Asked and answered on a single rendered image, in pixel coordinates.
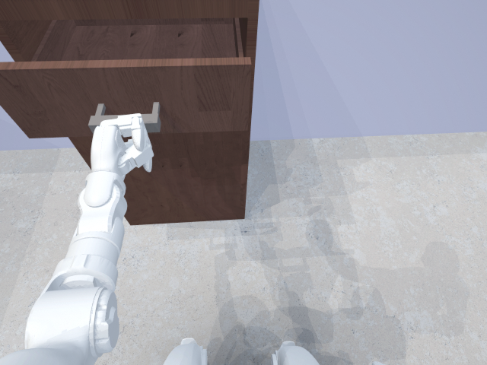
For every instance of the handle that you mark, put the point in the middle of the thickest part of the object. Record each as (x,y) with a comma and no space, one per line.
(152,121)

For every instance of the right robot thigh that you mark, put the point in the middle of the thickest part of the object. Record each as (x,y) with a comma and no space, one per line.
(292,355)

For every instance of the cabinet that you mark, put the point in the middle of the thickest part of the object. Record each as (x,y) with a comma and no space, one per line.
(195,176)

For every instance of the drawer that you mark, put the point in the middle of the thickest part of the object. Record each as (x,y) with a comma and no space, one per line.
(194,67)

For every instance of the left robot thigh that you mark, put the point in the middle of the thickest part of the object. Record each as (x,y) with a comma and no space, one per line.
(187,354)

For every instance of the robot left hand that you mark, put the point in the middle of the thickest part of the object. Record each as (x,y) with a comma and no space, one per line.
(108,146)

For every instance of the left robot upper arm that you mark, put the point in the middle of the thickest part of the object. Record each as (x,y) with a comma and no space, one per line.
(70,327)

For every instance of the left robot forearm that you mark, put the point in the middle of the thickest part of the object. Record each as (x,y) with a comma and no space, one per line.
(96,245)

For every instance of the robot thigh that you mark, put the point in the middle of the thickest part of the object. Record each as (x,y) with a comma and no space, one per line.
(292,355)
(187,354)

